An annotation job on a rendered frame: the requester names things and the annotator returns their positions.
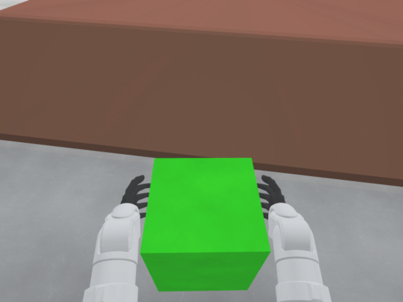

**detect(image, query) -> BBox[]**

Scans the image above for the robot right forearm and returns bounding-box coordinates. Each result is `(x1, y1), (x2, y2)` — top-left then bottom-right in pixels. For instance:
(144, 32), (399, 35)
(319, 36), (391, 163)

(268, 203), (332, 302)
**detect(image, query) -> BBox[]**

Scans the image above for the carton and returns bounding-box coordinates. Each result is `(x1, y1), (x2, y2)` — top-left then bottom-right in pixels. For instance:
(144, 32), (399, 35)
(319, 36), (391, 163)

(140, 158), (271, 291)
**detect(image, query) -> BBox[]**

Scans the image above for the robot right hand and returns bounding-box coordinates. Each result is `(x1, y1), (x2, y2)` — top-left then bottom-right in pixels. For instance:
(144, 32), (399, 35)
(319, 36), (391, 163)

(257, 175), (286, 220)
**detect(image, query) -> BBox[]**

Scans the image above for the robot left forearm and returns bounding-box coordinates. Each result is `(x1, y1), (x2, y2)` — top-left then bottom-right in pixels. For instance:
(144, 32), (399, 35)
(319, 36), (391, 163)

(82, 203), (140, 302)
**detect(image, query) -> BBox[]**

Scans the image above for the robot left hand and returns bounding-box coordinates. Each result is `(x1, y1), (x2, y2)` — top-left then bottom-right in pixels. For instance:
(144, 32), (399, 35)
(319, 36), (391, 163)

(120, 175), (150, 218)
